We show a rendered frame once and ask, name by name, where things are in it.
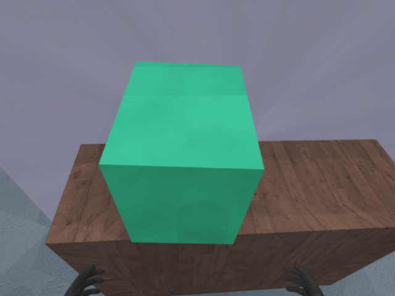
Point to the carton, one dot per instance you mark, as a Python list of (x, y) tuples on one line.
[(182, 160)]

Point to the left robot hand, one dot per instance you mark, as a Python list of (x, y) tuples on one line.
[(79, 284)]

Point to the pedestal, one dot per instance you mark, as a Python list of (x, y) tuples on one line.
[(327, 205)]

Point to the right robot hand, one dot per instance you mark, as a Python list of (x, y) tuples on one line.
[(310, 286)]

